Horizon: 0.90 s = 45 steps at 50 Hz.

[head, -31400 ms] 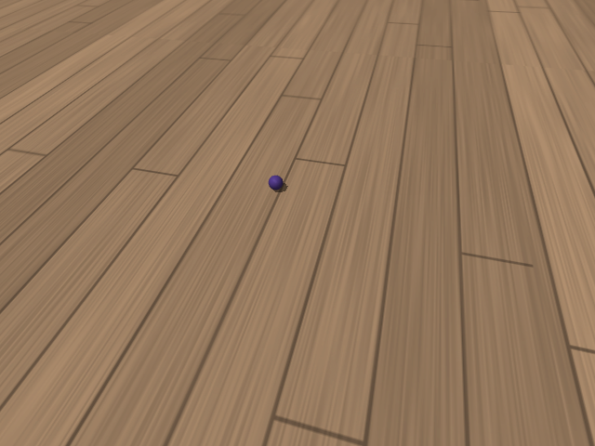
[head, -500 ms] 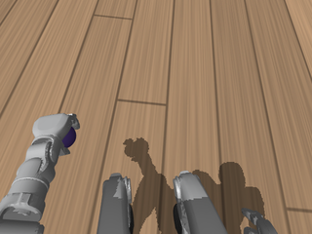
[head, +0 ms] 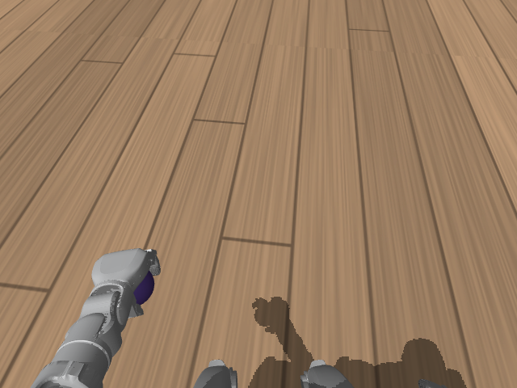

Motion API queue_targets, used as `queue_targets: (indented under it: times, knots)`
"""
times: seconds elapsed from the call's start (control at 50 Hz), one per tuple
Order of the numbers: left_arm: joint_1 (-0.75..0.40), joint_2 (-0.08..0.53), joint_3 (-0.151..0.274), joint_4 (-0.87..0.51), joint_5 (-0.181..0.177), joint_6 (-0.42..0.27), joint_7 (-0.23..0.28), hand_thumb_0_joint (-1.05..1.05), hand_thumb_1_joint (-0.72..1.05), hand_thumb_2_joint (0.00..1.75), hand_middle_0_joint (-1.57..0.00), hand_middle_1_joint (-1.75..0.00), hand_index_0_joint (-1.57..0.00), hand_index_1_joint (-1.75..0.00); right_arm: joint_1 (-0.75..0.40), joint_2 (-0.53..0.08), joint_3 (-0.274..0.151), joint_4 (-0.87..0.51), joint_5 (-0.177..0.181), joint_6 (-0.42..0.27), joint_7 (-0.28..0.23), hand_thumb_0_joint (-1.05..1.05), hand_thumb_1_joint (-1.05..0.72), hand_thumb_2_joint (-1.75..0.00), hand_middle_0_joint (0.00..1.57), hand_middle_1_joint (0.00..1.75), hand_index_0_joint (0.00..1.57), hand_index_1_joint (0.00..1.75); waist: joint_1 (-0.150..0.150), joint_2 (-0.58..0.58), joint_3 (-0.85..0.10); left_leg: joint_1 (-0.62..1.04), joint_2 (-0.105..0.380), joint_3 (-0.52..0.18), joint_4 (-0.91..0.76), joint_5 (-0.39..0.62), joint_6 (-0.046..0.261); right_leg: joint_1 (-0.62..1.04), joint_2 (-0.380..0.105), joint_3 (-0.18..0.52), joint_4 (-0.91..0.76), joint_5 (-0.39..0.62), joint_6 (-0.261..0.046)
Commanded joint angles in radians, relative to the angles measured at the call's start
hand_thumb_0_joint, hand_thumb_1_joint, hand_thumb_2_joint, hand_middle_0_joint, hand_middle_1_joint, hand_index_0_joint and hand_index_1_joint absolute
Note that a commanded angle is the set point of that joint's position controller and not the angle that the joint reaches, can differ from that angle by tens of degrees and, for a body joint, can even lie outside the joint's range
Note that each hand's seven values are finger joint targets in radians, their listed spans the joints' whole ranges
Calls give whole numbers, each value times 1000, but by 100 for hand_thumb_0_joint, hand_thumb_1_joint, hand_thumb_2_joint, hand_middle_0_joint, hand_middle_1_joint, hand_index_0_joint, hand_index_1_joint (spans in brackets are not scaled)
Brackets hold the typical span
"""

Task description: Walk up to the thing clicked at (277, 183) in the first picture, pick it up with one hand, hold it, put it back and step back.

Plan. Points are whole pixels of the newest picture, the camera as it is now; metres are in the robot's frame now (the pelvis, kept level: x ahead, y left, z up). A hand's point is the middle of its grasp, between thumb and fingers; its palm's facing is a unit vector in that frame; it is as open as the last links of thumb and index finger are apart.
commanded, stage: lift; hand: left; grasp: from above
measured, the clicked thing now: (132, 285) +0.35 +0.24 -0.11
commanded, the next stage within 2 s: hold in 0.32 s
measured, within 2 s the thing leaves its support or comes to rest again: neither
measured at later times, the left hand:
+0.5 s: hand (127, 263) +0.35 +0.22 -0.02, palm faces -0.46 -0.08 -0.88, open 9.1 cm
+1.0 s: hand (116, 257) +0.34 +0.22 +0.02, palm faces -0.46 -0.06 -0.89, open 9.1 cm
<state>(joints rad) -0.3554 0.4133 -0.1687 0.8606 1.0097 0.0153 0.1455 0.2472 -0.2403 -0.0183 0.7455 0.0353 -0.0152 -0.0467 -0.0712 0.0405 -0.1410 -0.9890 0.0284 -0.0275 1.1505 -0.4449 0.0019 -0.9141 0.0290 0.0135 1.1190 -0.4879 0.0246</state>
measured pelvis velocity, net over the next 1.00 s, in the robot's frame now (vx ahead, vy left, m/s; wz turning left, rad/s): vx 0.05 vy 0.00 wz -0.01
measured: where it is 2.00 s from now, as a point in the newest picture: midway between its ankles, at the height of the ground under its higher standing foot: outside the picture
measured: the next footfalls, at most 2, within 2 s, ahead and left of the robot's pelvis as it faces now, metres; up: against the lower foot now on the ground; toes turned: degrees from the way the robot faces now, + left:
none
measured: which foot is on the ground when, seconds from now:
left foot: down 0.00-1.00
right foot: down 0.00-1.00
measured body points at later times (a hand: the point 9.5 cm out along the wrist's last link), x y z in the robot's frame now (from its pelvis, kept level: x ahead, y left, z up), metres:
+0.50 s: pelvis +0.04 +0.00 +0.06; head +0.09 -0.01 +0.51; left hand +0.37 +0.22 +0.03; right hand +0.13 -0.27 -0.07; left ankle +0.06 +0.11 -0.65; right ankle +0.03 -0.14 -0.65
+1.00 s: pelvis +0.05 +0.00 +0.08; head +0.06 -0.02 +0.53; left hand +0.36 +0.22 +0.07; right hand +0.16 -0.27 -0.04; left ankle +0.06 +0.11 -0.65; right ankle +0.03 -0.14 -0.65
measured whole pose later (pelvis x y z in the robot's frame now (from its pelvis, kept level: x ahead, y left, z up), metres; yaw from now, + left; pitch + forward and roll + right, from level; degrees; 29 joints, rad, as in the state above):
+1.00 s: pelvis +0.05 +0.00 +0.08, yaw +0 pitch +5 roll +0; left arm -0.25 0.39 -0.20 0.72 1.01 0.02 0.03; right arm 0.24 -0.26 -0.05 0.71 0.05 0.05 -0.03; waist -0.02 0.04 -0.06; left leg -0.42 0.01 0.02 0.63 -0.30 0.00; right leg -0.37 0.00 0.05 0.62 -0.34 0.02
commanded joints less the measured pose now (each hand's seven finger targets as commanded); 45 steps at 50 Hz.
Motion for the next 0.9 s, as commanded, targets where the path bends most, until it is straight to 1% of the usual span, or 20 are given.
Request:
queue_targets:
  times: [0.0, 0.02, 0.08, 0.16, 0.2, 0.24, 0.3, 0.32, 0.34, 0.4, 0.44, 0.46, 0.54, 0.56, 0.64, 0.68, 0.7, 0.74, 0.84, 0.88]
  knots:
    - [-315, 197, 82, -185, 3, 7, 69, 0, 60, 79, -90, -85, -94, -81, 43, -153, -56, -84, -5, -37, -10, 0, -90, -90, 20, 30, 20, 30, 1, 58, -305, 407, -16, -3, -268, 128, -3, 151, 28, -25, -245, 166, -45]
    - [-325, 195, 84, -190, 2, 10, 69, 0, 60, 79, -90, -86, -94, -82, 47, -155, -57, -81, -5, -37, -10, 0, -90, -90, 20, 30, 20, 30, -5, 54, -305, 420, -17, -1, -273, 158, -2, 171, 27, -21, -256, 194, -43]
    - [-325, 205, 90, -209, 0, 17, 71, 0, 59, 80, -89, -86, -93, -82, 51, -151, -59, -82, -7, -32, -10, 0, -90, -90, 20, 30, 20, 30, 5, 27, -308, 453, -25, 10, -291, 234, 5, 249, 23, -8, -304, 275, -33]
    - [-295, 182, 77, -187, -5, 26, 62, 0, 60, 79, -91, -84, -94, -80, 50, -154, -64, -86, -6, -28, -7, 0, -90, -90, 20, 30, 20, 30, 0, 9, -277, 503, -29, 18, -343, 255, 4, 303, 18, -5, -360, 295, -30]
    - [-290, 204, 96, -191, -8, 24, 60, 0, 59, 82, -91, -84, -94, -80, 49, -154, -67, -87, -6, -24, -7, 0, -90, -90, 20, 30, 20, 30, 14, 14, -275, 520, -33, 22, -363, 277, 4, 348, 15, 1, -384, 313, -28]
    - [-267, 167, 72, -199, -11, 26, 52, 0, 58, 82, -90, -84, -93, -81, 41, -150, -70, -91, -6, -21, -4, 0, -90, -90, 20, 30, 20, 30, 17, 29, -273, 566, -32, 23, -389, 307, 0, 364, 15, -3, -402, 332, -29]
    - [-273, 170, 73, -198, -13, 21, 44, 0, 61, 82, -92, -85, -96, -81, 47, -156, -73, -91, -3, -19, -3, 0, -90, -90, 20, 30, 20, 30, 6, 12, -248, 594, -32, 23, -417, 332, 1, 381, 17, -3, -428, 352, -29]
    - [-280, 180, 77, -214, -12, 17, 42, 0, 60, 83, -92, -85, -95, -81, 44, -153, -74, -89, -4, -18, -3, 0, -90, -90, 20, 30, 20, 30, 16, 19, -253, 604, -33, 24, -420, 349, 2, 402, 15, 1, -438, 369, -27]
    - [-254, 165, 71, -201, -12, 18, 39, 0, 61, 83, -91, -86, -95, -83, 46, -157, -76, -93, -4, -16, -1, 0, -90, -90, 20, 30, 20, 30, 11, 1, -258, 623, -33, 25, -426, 366, 3, 409, 15, -2, -443, 382, -27]
    - [-281, 187, 79, -230, -7, 14, 39, 0, 60, 84, -91, -88, -95, -84, 37, -161, -78, -95, -3, -13, 0, 0, -90, -90, 20, 30, 20, 30, 18, 13, -260, 664, -33, 28, -446, 409, 1, 439, 15, -4, -463, 415, -25]
    - [-275, 163, 65, -226, -5, 13, 37, 0, 58, 81, -88, -88, -92, -83, 37, -159, -78, -95, -2, -10, 1, 0, -90, -90, 20, 30, 20, 30, 11, -1, -234, 659, -34, 28, -453, 416, 4, 439, 14, 2, -478, 428, -22]
    - [-287, 184, 75, -238, -2, 11, 36, 0, 57, 80, -87, -88, -92, -83, 33, -163, -80, -100, -1, -8, 1, 0, -90, -90, 20, 30, 20, 30, 13, -1, -233, 664, -37, 31, -465, 404, 3, 461, 14, 1, -486, 423, -23]
    - [-305, 197, 77, -269, 6, 5, 21, 0, 57, 82, -88, -88, -92, -83, 21, -168, -84, -106, 1, -3, 4, 0, -90, -90, 20, 30, 20, 30, 19, 20, -246, 715, -36, 32, -489, 436, -1, 485, 14, 2, -505, 438, -24]
    - [-265, 176, 69, -237, 7, 9, 19, 0, 55, 83, -88, -86, -91, -82, 16, -161, -82, -102, 2, -2, 5, 0, -90, -90, 20, 30, 20, 30, 21, 4, -226, 710, -38, 35, -489, 446, 4, 487, 14, 5, -509, 454, -21]
    - [-243, 181, 73, -246, 8, 10, 2, 0, 54, 79, -85, -85, -90, -81, 5, -163, -85, -109, 5, 2, 8, 0, -90, -90, 20, 30, 20, 30, 31, 3, -219, 737, -38, 35, -510, 478, 1, 513, 15, 4, -521, 472, -24]
    - [-297, 192, 73, -309, 6, 4, -11, 0, 55, 78, -85, -86, -90, -81, 6, -169, -90, -115, 4, 4, 9, 0, -90, -90, 20, 30, 20, 30, 29, 20, -255, 765, -36, 34, -513, 508, 1, 531, 16, 3, -524, 492, -25]
    - [-253, 189, 76, -276, 9, 8, -14, 0, 54, 78, -86, -86, -90, -81, -1, -164, -87, -118, 6, 6, 9, 0, -90, -90, 20, 30, 20, 30, 40, 8, -222, 756, -37, 36, -520, 504, 2, 529, 17, 3, -530, 491, -24]
    - [-264, 169, 60, -300, 1, 8, -20, 0, 55, 80, -87, -85, -91, -81, -9, -164, -83, -130, 7, 9, 10, 0, -90, -90, 20, 30, 20, 30, 30, 3, -193, 746, -38, 39, -537, 468, 2, 541, 15, 6, -546, 470, -25]
    - [-241, 188, 69, -321, 4, 11, -48, 0, 60, 80, -90, -86, -95, -81, -27, -162, -83, -148, 11, 17, 9, 0, -90, -90, 20, 30, 20, 30, 48, -4, -184, 750, -39, 43, -556, 458, 8, 562, 13, 11, -569, 469, -23]
    - [-225, 177, 66, -326, -1, 10, -60, 0, 60, 79, -89, -86, -94, -81, -31, -164, -81, -151, 13, 19, 9, 0, -90, -90, 20, 30, 20, 30, 42, -13, -179, 763, -37, 44, -568, 455, 9, 572, 14, 10, -573, 461, -25]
